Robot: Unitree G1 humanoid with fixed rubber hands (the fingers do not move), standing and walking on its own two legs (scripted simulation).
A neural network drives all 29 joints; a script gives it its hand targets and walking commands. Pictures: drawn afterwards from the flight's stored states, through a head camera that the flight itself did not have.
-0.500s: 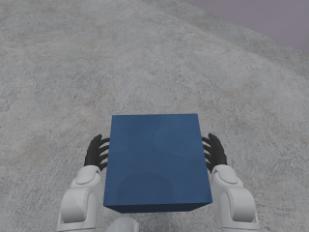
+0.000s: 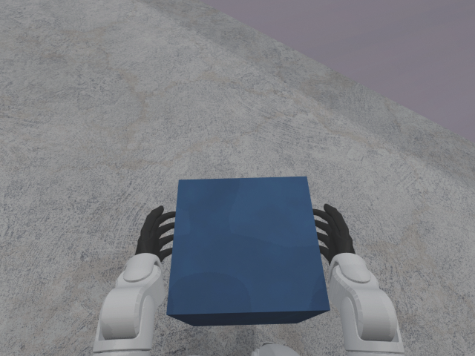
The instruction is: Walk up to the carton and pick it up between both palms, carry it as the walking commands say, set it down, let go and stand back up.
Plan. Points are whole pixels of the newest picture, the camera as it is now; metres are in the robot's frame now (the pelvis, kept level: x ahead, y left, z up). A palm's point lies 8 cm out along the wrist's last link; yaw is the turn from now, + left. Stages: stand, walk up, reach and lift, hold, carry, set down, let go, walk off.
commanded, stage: carry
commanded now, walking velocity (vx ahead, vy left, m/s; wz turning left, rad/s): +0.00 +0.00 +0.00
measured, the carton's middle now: (244, 259) +0.30 -0.02 -0.05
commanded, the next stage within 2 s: none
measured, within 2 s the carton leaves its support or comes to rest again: neither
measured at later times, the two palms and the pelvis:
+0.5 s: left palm (132, 64) +0.72 +0.25 +0.05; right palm (258, 77) +0.70 -0.05 +0.06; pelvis +0.45 +0.13 +0.02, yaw -3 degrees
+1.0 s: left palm out of the picture +1.02 +0.48 +0.05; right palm (176, 0) +1.04 +0.18 +0.06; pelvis +0.74 +0.31 +0.02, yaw +3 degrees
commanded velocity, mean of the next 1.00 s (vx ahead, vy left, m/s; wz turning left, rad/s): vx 0.00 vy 0.00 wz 0.00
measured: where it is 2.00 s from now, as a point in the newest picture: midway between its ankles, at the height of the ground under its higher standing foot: (124, 161)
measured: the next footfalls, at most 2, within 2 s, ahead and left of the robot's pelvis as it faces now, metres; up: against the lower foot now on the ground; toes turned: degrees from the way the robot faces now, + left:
left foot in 0.14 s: +0.29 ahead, +0.09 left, +0.00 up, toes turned +4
right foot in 0.52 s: +0.66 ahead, +0.00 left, +0.00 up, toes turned -2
